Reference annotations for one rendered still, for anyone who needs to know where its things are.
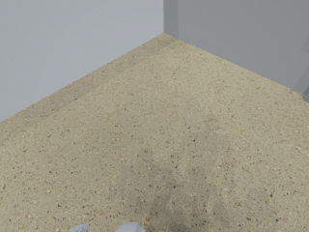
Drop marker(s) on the left robot thigh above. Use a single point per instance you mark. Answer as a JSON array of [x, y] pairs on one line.
[[130, 227]]

